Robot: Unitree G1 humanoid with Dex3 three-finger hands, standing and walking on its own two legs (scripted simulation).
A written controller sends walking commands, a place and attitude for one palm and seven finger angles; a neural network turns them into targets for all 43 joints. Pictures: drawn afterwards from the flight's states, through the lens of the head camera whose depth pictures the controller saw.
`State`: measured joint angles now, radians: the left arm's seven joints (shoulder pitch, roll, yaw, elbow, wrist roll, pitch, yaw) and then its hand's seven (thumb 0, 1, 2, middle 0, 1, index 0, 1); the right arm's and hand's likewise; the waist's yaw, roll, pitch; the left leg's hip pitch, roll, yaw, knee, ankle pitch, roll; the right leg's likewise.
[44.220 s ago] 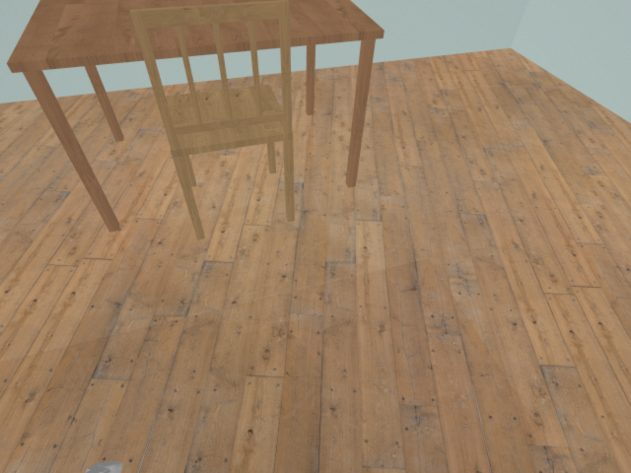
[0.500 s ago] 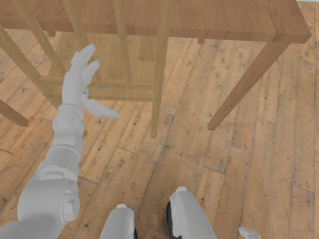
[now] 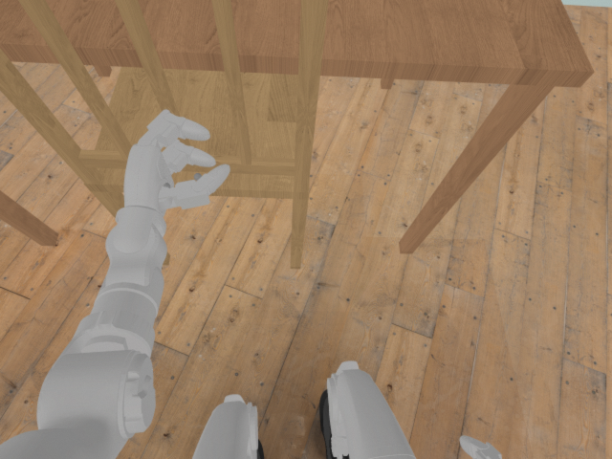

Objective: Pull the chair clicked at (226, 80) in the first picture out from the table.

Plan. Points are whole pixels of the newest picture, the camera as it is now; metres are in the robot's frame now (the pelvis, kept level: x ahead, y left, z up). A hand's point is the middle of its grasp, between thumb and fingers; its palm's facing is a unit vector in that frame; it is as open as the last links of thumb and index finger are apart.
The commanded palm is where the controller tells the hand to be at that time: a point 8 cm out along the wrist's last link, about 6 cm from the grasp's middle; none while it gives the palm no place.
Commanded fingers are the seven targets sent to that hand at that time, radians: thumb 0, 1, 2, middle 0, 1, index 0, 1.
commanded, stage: hook a spindle and tug to test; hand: left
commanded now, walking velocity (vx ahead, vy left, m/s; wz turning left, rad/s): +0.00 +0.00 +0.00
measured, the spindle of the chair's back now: (162, 92) +0.60 +0.15 +0.05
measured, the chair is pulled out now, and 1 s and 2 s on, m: -0.09 -0.09 -0.09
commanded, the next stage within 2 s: open the thumb and straighten the fingers in 0.74 s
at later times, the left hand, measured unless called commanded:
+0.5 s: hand (191, 192) +0.45 +0.11 +0.03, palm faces -0.12 -0.99 -0.04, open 4.4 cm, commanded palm +0.42 +0.17 +0.02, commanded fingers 0.00 0.90 0.90 -0.50 -1.45 -0.50 -1.45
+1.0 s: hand (188, 203) +0.44 +0.11 +0.02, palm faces -0.14 -0.99 -0.08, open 5.3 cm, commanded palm +0.42 +0.17 +0.03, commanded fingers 0.00 -0.19 0.38 -0.50 -1.45 -0.50 -1.45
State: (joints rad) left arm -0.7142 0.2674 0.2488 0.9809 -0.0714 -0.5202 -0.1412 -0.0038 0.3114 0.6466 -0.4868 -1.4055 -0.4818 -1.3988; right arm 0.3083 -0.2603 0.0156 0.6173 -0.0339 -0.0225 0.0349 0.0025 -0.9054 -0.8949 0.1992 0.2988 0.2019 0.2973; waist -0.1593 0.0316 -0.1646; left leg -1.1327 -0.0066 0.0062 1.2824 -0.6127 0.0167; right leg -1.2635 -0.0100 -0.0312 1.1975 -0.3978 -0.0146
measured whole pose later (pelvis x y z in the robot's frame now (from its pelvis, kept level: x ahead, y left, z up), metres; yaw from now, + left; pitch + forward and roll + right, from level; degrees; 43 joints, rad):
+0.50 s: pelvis +0.00 +0.00 +0.00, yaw +0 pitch +26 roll +0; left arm -0.64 0.26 0.23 0.92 -0.10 -0.52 -0.17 0.01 0.89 0.90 -0.50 -1.45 -0.50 -1.45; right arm 0.31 -0.26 0.01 0.61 -0.02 -0.04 0.03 0.00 -0.91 -0.89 0.20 0.30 0.20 0.30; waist -0.14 0.03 -0.17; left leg -1.13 -0.01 0.01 1.28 -0.61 0.02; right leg -1.26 -0.01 -0.03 1.20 -0.39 -0.01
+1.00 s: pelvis +0.00 +0.00 +0.00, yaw +1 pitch +25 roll +0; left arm -0.58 0.25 0.18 0.84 -0.08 -0.48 -0.16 0.02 0.67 0.79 -0.50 -1.45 -0.50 -1.45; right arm 0.27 -0.26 0.02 0.59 -0.02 -0.04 0.02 0.00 -0.91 -0.89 0.20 0.30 0.20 0.30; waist -0.12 0.03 -0.16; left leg -1.11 -0.02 0.00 1.28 -0.61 0.02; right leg -1.24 -0.02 -0.03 1.20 -0.41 -0.01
